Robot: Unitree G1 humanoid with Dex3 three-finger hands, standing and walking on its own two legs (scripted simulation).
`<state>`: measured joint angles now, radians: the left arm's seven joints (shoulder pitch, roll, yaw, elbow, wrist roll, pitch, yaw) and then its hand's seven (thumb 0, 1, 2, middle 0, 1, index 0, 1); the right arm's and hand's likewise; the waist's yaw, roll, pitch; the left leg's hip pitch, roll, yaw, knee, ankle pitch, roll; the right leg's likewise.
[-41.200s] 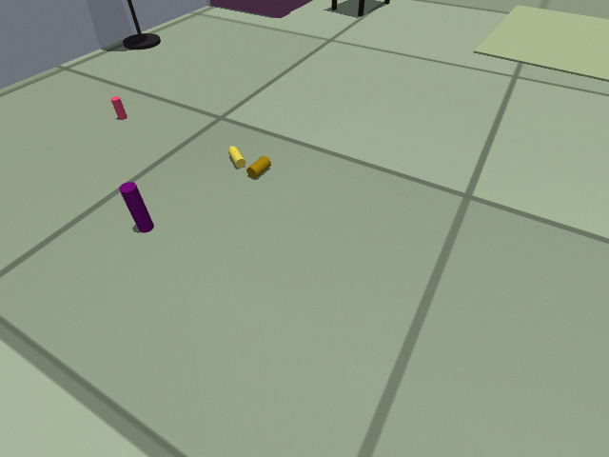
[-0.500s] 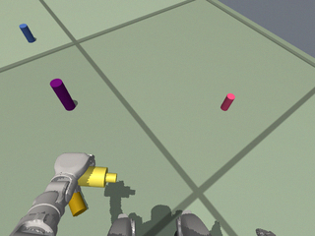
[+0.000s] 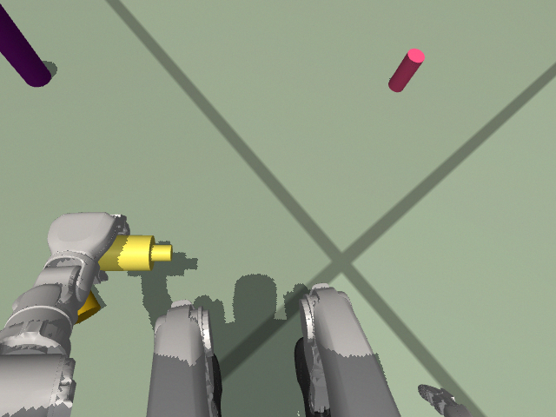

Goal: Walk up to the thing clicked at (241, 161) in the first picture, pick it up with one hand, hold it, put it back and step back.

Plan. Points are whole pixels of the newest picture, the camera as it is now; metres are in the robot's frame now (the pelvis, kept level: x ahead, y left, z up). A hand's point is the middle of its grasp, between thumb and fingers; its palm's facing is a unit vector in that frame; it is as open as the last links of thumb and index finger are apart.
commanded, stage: crouch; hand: left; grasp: from above
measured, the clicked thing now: (120, 252) +0.40 +0.23 -0.19
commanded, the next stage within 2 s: lower in 0.80 s
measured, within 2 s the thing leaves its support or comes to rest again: neither
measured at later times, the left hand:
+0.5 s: hand (112, 255) +0.41 +0.27 -0.27, palm faces -0.49 +0.01 -0.87, open 8.9 cm
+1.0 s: hand (120, 258) +0.42 +0.27 -0.32, palm faces -0.49 +0.01 -0.87, open 8.9 cm
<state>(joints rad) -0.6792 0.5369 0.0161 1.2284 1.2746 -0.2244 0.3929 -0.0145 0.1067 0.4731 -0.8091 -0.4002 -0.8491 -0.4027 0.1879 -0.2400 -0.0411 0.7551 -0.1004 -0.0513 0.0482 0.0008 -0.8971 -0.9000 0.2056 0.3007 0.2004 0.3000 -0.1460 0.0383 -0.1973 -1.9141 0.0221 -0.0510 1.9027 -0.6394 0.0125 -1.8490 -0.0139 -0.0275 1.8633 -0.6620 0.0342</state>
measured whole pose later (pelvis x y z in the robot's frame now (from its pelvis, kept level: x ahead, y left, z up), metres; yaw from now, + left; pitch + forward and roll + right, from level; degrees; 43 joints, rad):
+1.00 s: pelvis -0.01 -0.01 -0.13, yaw -3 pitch +36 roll -6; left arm -0.82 0.69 0.12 1.37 1.33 -0.28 0.44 -0.02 0.09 0.54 -0.78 -0.46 -0.81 -0.47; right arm 0.13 -0.27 -0.01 0.78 -0.16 -0.06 0.13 0.00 -0.91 -0.90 0.20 0.30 0.20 0.30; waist -0.20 -0.01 -0.07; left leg -2.28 0.03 -0.10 2.34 -0.69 0.00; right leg -2.21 0.02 -0.05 2.28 -0.70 0.03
